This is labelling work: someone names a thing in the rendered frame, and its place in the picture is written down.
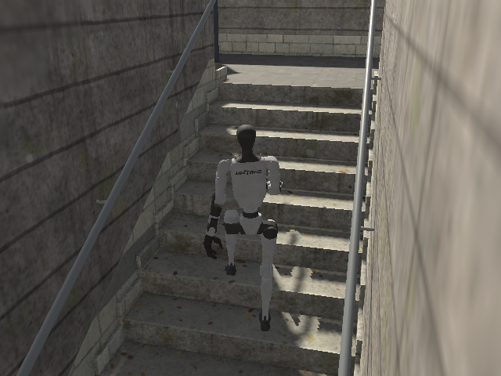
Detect stairs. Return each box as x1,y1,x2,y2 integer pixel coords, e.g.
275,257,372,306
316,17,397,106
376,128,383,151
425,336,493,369
99,83,373,376

